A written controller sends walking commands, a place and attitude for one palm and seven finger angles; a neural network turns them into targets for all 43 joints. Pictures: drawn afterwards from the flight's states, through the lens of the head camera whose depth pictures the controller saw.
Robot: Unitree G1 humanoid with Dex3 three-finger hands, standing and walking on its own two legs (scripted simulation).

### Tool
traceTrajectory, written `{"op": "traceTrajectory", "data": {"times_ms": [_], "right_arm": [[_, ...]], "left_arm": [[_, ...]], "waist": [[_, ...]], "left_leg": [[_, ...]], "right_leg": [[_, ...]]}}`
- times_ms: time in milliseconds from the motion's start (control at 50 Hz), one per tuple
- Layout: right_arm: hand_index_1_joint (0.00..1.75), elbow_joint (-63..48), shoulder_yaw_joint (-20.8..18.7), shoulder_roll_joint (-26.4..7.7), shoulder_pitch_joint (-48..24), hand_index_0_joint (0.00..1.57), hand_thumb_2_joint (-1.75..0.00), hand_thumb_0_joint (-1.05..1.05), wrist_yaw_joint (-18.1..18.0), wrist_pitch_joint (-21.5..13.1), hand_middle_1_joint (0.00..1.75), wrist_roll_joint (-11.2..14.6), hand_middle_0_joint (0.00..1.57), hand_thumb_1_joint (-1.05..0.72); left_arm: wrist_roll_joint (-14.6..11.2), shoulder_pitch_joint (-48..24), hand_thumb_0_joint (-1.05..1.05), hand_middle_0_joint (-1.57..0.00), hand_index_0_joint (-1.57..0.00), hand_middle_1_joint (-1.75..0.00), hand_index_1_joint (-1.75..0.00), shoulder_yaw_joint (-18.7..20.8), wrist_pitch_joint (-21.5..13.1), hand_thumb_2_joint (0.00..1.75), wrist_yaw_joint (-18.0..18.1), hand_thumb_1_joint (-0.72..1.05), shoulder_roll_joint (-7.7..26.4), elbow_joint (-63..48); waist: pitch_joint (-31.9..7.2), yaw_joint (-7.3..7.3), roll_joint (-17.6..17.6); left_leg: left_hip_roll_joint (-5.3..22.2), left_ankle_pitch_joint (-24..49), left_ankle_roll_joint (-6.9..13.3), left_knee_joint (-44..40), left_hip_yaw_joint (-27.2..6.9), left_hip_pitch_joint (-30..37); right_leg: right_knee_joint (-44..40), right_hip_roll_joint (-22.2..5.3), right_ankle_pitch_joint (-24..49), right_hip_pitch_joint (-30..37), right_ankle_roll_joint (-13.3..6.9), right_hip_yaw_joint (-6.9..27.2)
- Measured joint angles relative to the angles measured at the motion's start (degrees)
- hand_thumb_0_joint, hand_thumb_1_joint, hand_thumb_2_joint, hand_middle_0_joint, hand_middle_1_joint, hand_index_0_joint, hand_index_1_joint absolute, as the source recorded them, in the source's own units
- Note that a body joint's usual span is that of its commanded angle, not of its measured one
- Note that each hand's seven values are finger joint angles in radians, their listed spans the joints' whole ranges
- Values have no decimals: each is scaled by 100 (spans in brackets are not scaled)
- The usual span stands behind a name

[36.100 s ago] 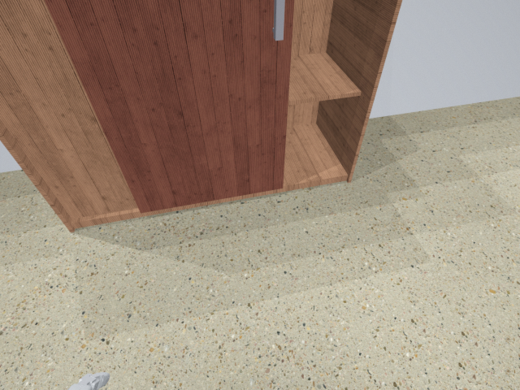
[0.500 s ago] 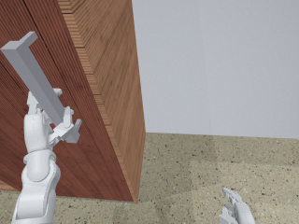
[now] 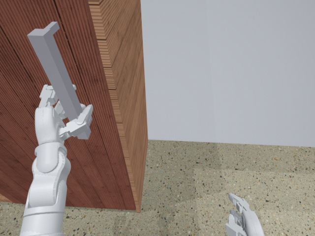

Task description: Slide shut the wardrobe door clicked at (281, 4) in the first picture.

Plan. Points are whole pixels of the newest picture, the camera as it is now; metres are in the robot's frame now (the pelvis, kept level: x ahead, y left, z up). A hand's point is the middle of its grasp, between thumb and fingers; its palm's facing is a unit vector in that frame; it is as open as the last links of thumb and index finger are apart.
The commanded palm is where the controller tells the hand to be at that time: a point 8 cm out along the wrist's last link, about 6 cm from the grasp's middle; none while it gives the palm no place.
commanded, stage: loosen the grip on the handle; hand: left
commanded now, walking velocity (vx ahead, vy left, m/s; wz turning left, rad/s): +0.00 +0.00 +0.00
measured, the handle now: (71, 89) +0.36 +0.24 +0.21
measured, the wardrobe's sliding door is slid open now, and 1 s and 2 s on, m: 0.00 0.00 0.00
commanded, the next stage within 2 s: slip the hand off the handle in 0.40 s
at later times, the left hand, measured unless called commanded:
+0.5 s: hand (82, 120) +0.32 +0.22 +0.15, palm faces +0.42 -0.90 -0.13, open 14.6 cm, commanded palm +0.28 +0.26 +0.14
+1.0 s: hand (51, 123) +0.31 +0.29 +0.15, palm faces +0.48 -0.86 -0.15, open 14.7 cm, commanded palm +0.27 +0.33 +0.14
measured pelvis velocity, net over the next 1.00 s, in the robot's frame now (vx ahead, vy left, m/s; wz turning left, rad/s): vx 0.02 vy -0.01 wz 0.02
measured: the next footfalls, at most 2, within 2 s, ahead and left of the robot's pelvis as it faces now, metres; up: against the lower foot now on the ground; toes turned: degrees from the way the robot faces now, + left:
none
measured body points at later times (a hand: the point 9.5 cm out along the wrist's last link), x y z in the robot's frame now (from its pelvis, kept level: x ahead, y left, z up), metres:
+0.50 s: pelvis +0.02 -0.01 -0.01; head +0.01 -0.02 +0.44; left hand +0.29 +0.26 +0.16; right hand +0.17 -0.24 -0.10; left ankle +0.01 +0.09 -0.73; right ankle +0.03 -0.09 -0.73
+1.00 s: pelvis +0.02 -0.01 -0.01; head +0.02 -0.02 +0.44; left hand +0.28 +0.33 +0.15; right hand +0.19 -0.24 -0.10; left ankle +0.01 +0.09 -0.73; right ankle +0.03 -0.09 -0.73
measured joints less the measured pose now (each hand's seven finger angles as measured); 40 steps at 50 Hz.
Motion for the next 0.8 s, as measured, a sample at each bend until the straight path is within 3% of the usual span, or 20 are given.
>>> {"op": "traceTrajectory", "data": {"times_ms": [60, 120, 200, 260, 320, 440, 600, 800], "right_arm": [[30, -16, 75, -46, 50, 21, -90, 1, 32, -11, 30, -9, 21, -90], [30, 7, 162, -22, 184, 21, -90, 1, -9, -11, 30, 6, 21, -90], [30, 125, 232, -18, 358, 21, -90, 1, -115, -91, 30, 21, 21, -90], [30, 200, 221, -64, 412, 21, -90, 1, -177, -115, 30, 17, 21, -90], [30, 184, 164, -138, 463, 21, -90, 1, -239, -129, 30, 35, 21, -90], [30, 193, 70, -234, 489, 21, -90, 1, -282, -215, 30, 3, 20, -90], [30, 33, 35, -216, 314, 21, -90, 1, -190, -24, 30, -43, 20, -90], [30, -29, 63, -156, 224, 21, -90, 1, -317, 151, 30, 37, 21, -90]], "left_arm": [[393, -147, -3, -46, -22, -139, -128, -51, 69, 58, 501, 22, -81, 379], [666, -296, -2, -45, -19, -137, -127, -141, 49, 46, 826, -1, -68, 669], [823, -509, -1, -42, -17, -134, -125, -222, -189, 34, 921, -27, -25, 914], [946, -545, -1, -39, -18, -131, -124, -246, -384, 28, 782, -39, 141, 996], [871, -349, -1, -36, -21, -127, -123, -267, -463, 24, 586, -46, 334, 909], [398, 187, -1, -31, -24, -121, -119, -175, -634, 21, 366, -53, 223, 404], [409, 487, -2, -30, -25, -118, -116, -83, -571, 20, 348, -55, 204, 136], [153, 480, -2, -28, -25, -116, -115, 576, -736, 20, -110, -55, 552, 498]], "waist": [[-162, -116, 184], [-248, -165, 151], [-191, -149, 2], [-115, -149, -42], [-75, -177, 17], [-95, -146, 117], [-202, -45, 119], [-296, 27, 134]], "left_leg": [[-14, -68, 48, 215, 17, -146], [-27, -101, 48, 331, 16, -200], [21, -189, 8, 510, -38, -241], [66, -232, 0, 607, -64, -277], [103, -271, -3, 607, -55, -259], [124, -349, 3, 499, -22, -185], [89, -476, -18, 584, -80, -309], [137, -544, -54, 678, -141, -383]], "right_leg": [[236, -23, -1, -163, 36, 1], [402, -41, -67, -236, 38, -5], [494, -2, -125, -225, 11, -72], [513, 42, -135, -226, -30, -103], [458, 82, -137, -191, -38, -92], [340, 112, -192, -128, -31, -46], [487, 76, -380, -258, -38, -101], [506, 123, -420, -287, -81, -162]]}}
